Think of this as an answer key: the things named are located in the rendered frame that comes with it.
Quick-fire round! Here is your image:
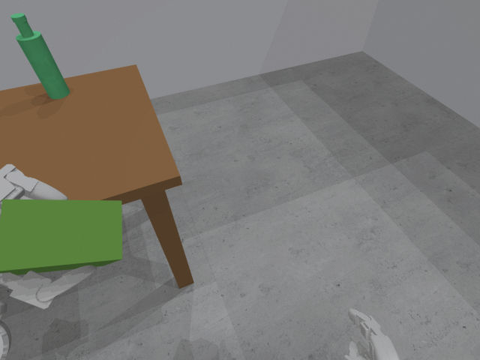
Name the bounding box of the table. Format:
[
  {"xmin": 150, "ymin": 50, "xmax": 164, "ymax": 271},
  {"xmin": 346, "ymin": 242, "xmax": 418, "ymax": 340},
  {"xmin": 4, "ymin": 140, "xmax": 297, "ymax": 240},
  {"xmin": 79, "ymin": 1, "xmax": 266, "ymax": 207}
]
[{"xmin": 0, "ymin": 64, "xmax": 194, "ymax": 289}]

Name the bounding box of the sponge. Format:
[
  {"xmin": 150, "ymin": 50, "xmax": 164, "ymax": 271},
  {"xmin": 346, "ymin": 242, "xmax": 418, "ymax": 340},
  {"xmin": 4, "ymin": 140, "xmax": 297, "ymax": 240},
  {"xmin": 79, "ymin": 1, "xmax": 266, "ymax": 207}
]
[{"xmin": 0, "ymin": 199, "xmax": 122, "ymax": 275}]

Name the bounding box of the robot right hand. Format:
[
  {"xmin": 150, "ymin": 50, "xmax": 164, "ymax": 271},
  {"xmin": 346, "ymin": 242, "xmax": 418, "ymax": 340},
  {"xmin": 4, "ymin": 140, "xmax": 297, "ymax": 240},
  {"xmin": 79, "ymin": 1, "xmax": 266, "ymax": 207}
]
[{"xmin": 345, "ymin": 308, "xmax": 401, "ymax": 360}]

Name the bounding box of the robot left hand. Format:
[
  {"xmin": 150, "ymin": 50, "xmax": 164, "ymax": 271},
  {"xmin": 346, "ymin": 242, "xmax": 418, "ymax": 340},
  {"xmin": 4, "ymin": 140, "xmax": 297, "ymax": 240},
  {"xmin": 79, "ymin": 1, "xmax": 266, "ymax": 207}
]
[{"xmin": 0, "ymin": 164, "xmax": 97, "ymax": 309}]

